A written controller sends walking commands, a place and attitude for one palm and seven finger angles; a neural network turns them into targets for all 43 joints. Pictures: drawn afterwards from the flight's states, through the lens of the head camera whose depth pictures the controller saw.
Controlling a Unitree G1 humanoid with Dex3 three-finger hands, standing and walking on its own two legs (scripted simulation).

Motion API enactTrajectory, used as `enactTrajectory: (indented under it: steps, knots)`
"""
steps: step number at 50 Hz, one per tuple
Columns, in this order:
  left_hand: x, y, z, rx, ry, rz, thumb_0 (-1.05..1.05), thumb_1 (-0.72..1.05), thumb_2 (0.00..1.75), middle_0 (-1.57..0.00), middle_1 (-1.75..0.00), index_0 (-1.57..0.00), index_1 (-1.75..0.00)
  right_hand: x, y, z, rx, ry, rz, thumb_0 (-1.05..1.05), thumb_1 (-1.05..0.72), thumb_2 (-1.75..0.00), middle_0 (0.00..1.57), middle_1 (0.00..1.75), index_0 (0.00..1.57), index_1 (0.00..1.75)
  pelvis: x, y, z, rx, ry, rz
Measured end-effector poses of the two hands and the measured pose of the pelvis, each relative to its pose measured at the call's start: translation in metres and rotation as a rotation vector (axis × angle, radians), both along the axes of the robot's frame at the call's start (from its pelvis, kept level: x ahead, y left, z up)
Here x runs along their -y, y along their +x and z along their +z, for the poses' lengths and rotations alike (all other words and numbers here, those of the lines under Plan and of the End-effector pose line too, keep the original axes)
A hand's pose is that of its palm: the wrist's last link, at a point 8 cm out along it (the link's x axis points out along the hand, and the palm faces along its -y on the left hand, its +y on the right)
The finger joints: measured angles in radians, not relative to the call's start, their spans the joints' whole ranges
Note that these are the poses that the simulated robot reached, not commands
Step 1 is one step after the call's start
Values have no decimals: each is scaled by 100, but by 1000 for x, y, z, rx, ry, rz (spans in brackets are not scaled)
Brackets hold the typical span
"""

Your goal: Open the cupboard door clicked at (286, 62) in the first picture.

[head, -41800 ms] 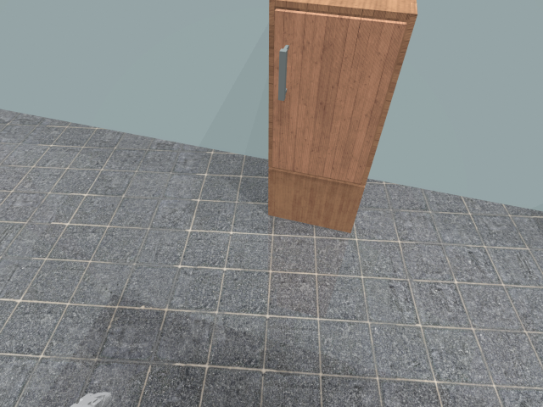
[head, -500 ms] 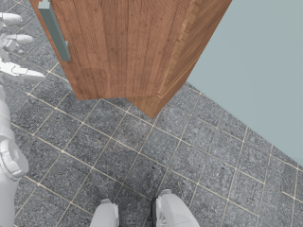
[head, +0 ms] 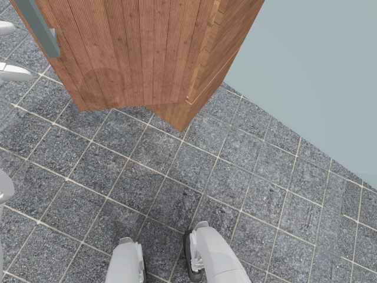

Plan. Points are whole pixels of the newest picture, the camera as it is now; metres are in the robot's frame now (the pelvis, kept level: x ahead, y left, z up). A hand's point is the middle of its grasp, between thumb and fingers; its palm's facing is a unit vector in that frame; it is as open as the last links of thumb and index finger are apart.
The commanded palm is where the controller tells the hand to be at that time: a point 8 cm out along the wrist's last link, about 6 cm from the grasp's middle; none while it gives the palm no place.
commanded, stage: move the hooked fingers beside the handle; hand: left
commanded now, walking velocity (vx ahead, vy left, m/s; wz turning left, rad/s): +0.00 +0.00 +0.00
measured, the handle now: (36, 11) +0.60 +0.20 +0.08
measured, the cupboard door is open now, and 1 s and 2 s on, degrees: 47 47 47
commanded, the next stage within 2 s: slide the fingers in behind the handle in 0.26 s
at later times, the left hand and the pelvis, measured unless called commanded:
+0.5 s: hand (1, 40) +0.55 +0.25 +0.07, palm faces +0.03 -1.00 -0.02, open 14.0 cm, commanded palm +0.54 +0.28 +0.07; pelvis +0.01 +0.01 +0.00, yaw +0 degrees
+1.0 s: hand (25, 46) +0.54 +0.22 +0.08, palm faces +0.05 -1.00 -0.02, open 14.0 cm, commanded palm +0.52 +0.25 +0.07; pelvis +0.01 +0.00 +0.01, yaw +1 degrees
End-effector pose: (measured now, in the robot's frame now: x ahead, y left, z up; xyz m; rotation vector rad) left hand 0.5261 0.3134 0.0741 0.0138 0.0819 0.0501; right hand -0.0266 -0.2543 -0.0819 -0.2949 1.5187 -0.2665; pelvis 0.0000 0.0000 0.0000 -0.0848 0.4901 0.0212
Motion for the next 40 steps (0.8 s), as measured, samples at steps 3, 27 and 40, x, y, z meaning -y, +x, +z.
enactTrajectory:
  steps: [3, 27, 40]
  knots:
    - [-4, 1, 1, 19, 3, 6, -1, -49, 30, -30, -120, -30, -120, -1, -5, 2, -9, -6, -7, 0, -91, -90, 21, 30, 20, 30, 0, 0, -1, -8, -2, -2]
    - [9, 5, -1, 19, 10, -26, -1, -49, 30, -30, -120, -30, -120, -7, 17, 5, 18, 5, 13, 0, -91, -90, 21, 30, 20, 30, -8, 10, 5, -1, -10, 9]
    - [33, -7, 5, 34, 3, -8, -1, -49, 30, -30, -120, -30, -120, -7, 26, 4, 58, 46, 6, 0, -91, -90, 21, 30, 20, 30, -2, 15, 11, 32, 5, 4]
